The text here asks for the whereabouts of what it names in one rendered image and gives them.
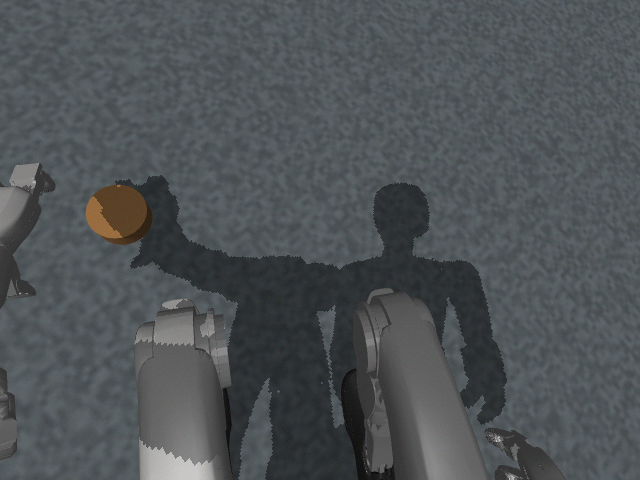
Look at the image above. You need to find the right robot hand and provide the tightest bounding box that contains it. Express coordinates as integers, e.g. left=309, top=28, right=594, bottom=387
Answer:
left=485, top=428, right=566, bottom=480

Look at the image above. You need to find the left robot arm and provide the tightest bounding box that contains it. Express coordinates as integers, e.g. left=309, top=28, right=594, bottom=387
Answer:
left=0, top=246, right=17, bottom=460

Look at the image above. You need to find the right robot foot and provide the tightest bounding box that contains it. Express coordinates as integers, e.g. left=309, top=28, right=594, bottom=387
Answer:
left=341, top=369, right=395, bottom=480

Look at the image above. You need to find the left robot hand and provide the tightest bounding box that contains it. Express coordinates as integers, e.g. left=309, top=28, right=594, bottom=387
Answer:
left=0, top=163, right=56, bottom=298

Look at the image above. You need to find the tin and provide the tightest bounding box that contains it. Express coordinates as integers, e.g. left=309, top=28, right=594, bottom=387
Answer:
left=86, top=185, right=152, bottom=245

